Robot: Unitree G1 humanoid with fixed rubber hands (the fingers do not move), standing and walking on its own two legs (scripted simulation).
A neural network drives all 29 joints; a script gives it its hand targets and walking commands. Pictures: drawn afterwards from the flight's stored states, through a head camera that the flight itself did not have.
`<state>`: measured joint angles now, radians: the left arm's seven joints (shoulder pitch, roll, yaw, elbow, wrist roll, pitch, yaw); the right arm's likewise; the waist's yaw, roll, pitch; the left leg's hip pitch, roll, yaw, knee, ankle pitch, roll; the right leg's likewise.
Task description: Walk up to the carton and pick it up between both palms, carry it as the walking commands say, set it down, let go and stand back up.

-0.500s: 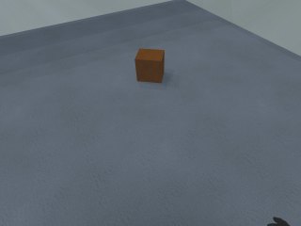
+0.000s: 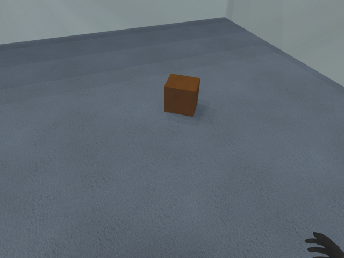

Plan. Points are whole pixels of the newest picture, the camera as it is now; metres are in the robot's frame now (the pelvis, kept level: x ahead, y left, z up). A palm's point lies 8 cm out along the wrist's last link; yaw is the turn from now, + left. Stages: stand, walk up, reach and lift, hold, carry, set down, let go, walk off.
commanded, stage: walk up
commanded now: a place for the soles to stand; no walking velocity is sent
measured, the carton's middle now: (181, 95) +1.59 -0.04 -0.64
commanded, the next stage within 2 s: none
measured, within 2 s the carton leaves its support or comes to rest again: neither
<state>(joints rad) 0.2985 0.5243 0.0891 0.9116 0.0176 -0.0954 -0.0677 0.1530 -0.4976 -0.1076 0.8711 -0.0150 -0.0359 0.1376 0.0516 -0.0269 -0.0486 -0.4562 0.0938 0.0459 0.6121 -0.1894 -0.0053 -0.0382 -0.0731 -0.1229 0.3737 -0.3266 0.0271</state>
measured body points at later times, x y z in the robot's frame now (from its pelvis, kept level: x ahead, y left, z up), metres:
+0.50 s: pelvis +0.27 +0.03 -0.02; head +0.29 +0.01 +0.43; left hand +0.44 +0.36 -0.08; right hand +0.30 -0.32 -0.13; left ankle +0.13 +0.14 -0.72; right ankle +0.37 -0.08 -0.74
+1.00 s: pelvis +0.49 +0.09 -0.01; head +0.50 +0.10 +0.44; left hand +0.53 +0.42 -0.12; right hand +0.65 -0.25 -0.07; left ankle +0.53 +0.20 -0.74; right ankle +0.45 -0.06 -0.68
